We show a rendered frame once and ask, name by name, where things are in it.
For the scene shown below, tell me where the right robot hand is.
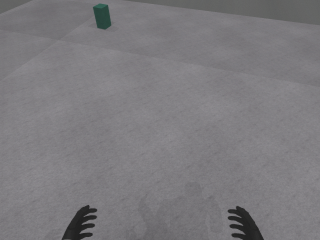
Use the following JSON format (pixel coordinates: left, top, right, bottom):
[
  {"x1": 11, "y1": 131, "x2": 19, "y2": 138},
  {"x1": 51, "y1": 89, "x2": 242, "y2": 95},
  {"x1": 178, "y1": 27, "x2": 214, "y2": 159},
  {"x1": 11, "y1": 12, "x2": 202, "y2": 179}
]
[{"x1": 228, "y1": 206, "x2": 264, "y2": 240}]

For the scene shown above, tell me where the carton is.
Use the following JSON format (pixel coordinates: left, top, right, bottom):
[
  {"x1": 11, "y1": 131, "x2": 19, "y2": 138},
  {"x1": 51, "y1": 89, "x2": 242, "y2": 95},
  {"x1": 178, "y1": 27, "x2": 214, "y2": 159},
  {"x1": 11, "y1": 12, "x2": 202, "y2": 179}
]
[{"x1": 93, "y1": 3, "x2": 111, "y2": 30}]

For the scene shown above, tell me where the left robot hand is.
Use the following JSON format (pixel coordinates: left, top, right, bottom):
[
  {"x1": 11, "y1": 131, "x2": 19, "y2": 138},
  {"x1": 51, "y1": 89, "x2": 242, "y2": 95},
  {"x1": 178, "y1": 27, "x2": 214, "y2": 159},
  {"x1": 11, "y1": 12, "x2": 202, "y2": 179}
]
[{"x1": 61, "y1": 205, "x2": 97, "y2": 240}]

